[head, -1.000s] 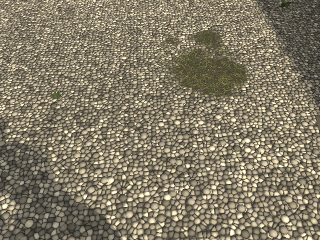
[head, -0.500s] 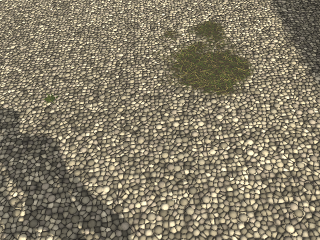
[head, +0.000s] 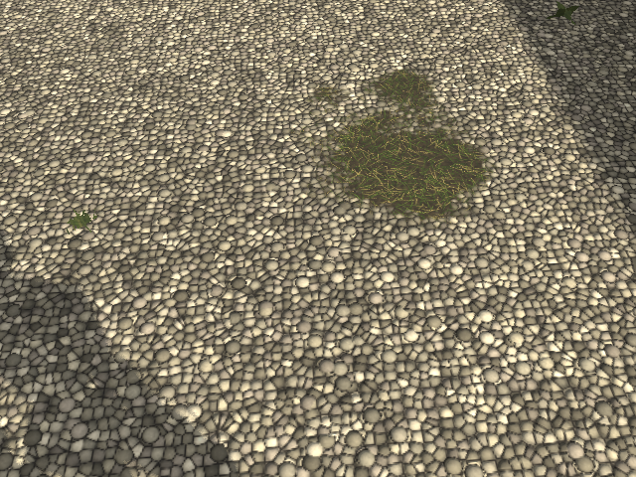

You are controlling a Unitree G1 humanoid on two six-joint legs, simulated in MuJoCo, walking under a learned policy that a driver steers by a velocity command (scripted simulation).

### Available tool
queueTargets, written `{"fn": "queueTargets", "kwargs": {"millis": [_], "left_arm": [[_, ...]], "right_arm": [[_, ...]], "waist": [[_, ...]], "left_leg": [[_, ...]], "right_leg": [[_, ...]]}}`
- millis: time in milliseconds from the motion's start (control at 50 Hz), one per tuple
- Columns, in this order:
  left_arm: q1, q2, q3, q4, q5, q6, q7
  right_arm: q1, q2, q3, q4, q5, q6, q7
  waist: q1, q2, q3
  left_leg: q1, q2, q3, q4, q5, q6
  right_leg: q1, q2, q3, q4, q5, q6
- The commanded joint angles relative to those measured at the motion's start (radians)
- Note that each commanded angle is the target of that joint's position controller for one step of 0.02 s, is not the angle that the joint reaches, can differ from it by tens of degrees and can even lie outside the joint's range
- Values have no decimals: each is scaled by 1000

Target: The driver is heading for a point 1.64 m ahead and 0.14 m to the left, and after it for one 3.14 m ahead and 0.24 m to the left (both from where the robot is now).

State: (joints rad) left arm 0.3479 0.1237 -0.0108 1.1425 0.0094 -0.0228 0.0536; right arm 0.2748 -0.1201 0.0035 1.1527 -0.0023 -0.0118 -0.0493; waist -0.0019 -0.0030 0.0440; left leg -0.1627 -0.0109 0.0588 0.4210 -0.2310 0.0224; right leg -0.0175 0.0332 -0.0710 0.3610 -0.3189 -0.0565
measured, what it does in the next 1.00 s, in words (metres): walks ahead: left foot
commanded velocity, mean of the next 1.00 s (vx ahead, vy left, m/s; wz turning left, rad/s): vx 0.14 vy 0.00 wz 0.00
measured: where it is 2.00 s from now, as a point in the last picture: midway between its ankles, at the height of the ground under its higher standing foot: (304, 406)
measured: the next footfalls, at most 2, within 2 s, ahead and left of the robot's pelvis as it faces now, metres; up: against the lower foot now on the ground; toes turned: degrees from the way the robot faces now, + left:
left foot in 0.92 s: +0.21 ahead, +0.15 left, +0.00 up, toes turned +5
right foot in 1.46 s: +0.55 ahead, -0.02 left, +0.00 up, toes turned -5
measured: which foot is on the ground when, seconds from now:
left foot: down 0.00-0.60, up 0.62-0.90, down 0.92-1.00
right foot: down 0.00-0.94, up 0.96-1.00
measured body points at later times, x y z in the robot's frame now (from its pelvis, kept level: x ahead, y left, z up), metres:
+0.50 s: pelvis +0.00 +0.00 +0.00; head +0.00 +0.00 +0.45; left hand -0.06 +0.20 -0.16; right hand -0.04 -0.20 -0.17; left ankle +0.00 +0.11 -0.74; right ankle -0.08 -0.08 -0.74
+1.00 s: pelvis +0.13 +0.07 -0.02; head +0.15 +0.08 +0.43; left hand +0.03 +0.29 -0.17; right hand +0.19 -0.18 -0.15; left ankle +0.17 +0.14 -0.74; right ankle -0.03 -0.06 -0.67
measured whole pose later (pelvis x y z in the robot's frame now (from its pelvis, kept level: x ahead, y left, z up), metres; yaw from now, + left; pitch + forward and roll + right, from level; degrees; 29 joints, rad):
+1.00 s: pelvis +0.13 +0.07 -0.02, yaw +0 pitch -1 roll +0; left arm 0.47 0.18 0.03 1.13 0.02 -0.07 0.00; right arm 0.21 -0.19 -0.07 1.00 -0.02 -0.07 0.01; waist 0.01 -0.04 0.05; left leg -0.35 -0.01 0.12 0.61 -0.25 0.08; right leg -0.20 -0.03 -0.01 1.03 -0.42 -0.07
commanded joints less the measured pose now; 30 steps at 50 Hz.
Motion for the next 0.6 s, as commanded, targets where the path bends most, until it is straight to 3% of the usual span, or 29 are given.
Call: {"fn": "queueTargets", "kwargs": {"millis": [20, 520, 560, 600], "left_arm": [[108, 55, 6, 9, 0, 1, 3], [136, 34, -8, 25, 1, -6, 1], [158, 40, -4, 30, 4, -5, 0], [199, 94, 21, 32, 3, 4, -3]], "right_arm": [[74, -68, -9, -1, -1, -3, -2], [117, -49, 0, 32, -1, 5, 2], [114, -49, -1, 32, -4, 7, 4], [79, -60, -11, 6, -12, 10, 12]], "waist": [[4, -12, 23], [-3, -6, 61], [7, -12, 53], [34, -87, 99]], "left_leg": [[34, 117, -112, -34, 326, 34], [15, 112, -110, -65, 207, 22], [-2, 85, -92, -50, 66, 26], [-132, 12, -18, 87, -170, 35]], "right_leg": [[-58, -140, 98, -44, 374, -3], [-110, -145, 115, -77, 278, -6], [-106, -129, 123, -104, 80, -21], [-108, -164, 216, -157, -271, -81]]}}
